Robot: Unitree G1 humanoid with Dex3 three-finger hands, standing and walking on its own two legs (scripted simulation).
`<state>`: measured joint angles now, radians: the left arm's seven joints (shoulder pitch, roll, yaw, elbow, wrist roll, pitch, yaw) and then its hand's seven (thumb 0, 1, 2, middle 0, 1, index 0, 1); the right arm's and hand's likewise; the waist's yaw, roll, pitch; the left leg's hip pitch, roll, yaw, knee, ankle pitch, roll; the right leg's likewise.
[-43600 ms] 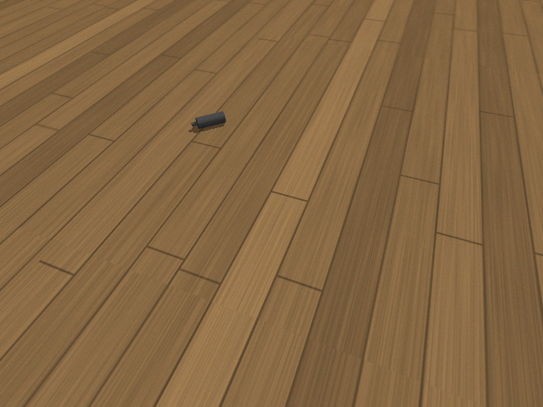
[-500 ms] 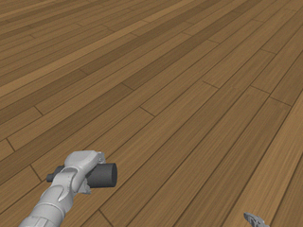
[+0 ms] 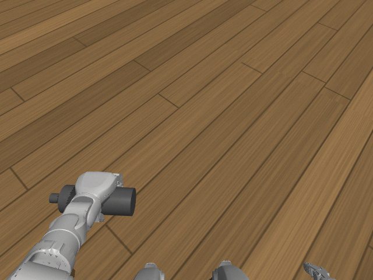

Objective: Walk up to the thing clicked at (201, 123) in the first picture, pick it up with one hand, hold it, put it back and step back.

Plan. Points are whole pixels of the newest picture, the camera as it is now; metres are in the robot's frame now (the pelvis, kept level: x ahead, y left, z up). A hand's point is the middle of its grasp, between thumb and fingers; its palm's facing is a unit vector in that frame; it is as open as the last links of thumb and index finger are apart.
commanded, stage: crouch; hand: left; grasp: from above
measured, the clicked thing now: (92, 199) +0.34 +0.25 -0.13
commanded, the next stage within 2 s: lower in 1.54 s
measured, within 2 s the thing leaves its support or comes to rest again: neither
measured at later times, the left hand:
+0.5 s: hand (122, 199) +0.42 +0.23 -0.35, palm faces -0.49 +0.03 -0.87, open 9.9 cm
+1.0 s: hand (132, 199) +0.46 +0.22 -0.49, palm faces -0.48 +0.00 -0.88, open 9.9 cm
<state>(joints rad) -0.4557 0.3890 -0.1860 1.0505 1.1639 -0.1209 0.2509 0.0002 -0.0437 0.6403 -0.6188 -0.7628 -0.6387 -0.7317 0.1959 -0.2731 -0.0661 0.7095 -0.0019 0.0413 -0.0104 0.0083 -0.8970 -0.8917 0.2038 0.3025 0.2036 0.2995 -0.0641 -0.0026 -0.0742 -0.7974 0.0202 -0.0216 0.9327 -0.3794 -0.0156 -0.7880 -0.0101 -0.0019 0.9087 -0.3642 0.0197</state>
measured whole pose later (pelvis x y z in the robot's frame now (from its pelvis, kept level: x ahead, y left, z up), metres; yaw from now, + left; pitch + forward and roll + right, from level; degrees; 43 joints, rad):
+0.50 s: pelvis -0.03 +0.01 -0.20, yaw -2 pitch +36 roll -4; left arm -0.83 0.53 -0.02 1.30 1.19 -0.09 0.31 0.00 -0.01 0.59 -0.63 -0.70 -0.65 -0.67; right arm 0.25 -0.22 -0.03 0.74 -0.06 -0.01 0.00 0.01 -0.90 -0.89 0.21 0.30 0.20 0.30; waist -0.20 0.05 -0.18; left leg -1.80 0.01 -0.05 1.79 -0.63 0.00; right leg -1.77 0.00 -0.01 1.74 -0.60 0.04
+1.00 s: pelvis -0.03 +0.01 -0.30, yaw -5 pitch +40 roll -6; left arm -1.01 0.67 0.07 1.40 1.27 -0.15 0.35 0.00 -0.01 0.56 -0.68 -0.61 -0.70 -0.57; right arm 0.18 -0.27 0.02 0.69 -0.12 -0.05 0.11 0.00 -0.92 -0.90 0.20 0.30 0.20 0.30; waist -0.26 0.02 -0.09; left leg -2.13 0.01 -0.11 2.14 -0.71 -0.01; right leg -2.08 0.00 -0.04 2.07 -0.68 0.04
